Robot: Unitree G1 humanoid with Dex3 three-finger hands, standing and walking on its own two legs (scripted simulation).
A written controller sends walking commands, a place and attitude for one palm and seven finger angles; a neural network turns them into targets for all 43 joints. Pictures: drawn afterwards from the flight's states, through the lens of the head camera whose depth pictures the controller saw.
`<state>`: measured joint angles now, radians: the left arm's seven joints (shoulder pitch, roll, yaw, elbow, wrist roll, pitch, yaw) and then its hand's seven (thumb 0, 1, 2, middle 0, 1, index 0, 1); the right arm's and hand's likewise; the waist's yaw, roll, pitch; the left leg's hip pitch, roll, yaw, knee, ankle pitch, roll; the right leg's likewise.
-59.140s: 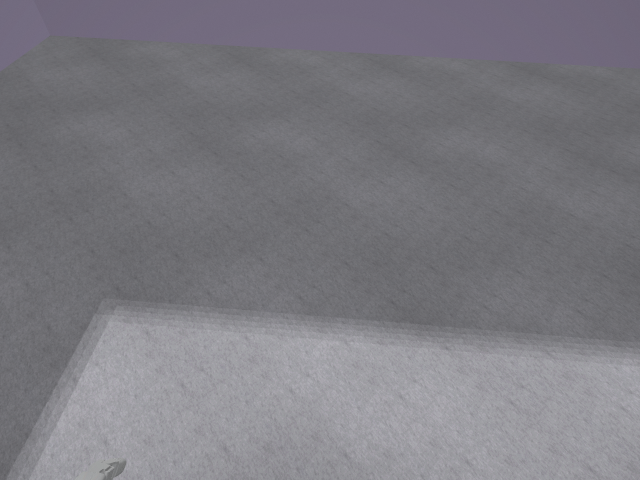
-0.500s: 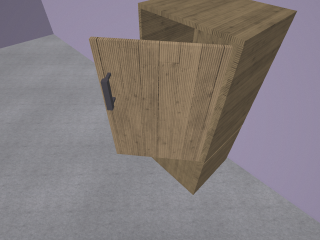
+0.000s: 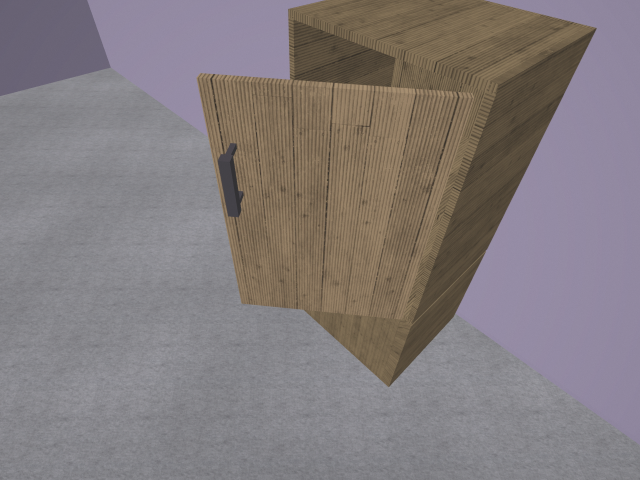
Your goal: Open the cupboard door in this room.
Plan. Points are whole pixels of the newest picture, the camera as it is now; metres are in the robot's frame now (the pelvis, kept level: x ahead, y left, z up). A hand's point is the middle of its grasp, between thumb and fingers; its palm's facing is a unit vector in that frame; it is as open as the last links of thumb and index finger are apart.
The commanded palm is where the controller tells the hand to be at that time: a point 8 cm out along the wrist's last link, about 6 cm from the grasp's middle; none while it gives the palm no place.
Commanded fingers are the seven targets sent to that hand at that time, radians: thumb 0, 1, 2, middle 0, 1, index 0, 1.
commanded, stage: come to a stop and stand still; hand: left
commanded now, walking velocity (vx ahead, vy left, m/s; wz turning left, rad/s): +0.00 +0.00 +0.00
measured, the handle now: (233, 180) +0.58 +0.20 +0.06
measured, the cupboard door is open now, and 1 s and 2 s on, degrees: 40 40 40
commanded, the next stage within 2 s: look again from close up in 0.86 s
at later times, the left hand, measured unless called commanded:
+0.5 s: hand out of the picture -0.04 +0.17 -0.18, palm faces +0.04 -0.98 -0.17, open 7.4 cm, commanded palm none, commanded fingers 0.00 0.90 0.90 -0.20 -0.30 -0.20 -0.30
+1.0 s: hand out of the picture -0.04 +0.14 -0.18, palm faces +0.06 -0.99 -0.14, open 7.4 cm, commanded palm none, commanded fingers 0.00 0.90 0.90 -0.20 -0.30 -0.20 -0.30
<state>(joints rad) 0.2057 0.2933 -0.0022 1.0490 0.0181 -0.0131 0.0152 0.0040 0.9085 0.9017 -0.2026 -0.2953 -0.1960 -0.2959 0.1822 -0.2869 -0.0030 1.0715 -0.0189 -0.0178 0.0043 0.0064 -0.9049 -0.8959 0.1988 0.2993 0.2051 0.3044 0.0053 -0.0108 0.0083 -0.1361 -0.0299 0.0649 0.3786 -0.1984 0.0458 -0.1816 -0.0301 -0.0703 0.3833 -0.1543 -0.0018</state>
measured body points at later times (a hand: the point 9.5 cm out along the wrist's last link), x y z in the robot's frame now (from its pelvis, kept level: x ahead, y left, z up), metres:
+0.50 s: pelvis -0.01 +0.01 -0.01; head -0.03 +0.00 +0.44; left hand -0.04 +0.22 -0.17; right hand -0.02 -0.20 -0.17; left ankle +0.01 +0.09 -0.74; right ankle +0.04 -0.12 -0.74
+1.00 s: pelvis -0.02 -0.01 -0.01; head -0.03 +0.00 +0.44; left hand -0.04 +0.19 -0.17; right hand -0.04 -0.21 -0.16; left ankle +0.01 +0.09 -0.74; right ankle +0.04 -0.12 -0.74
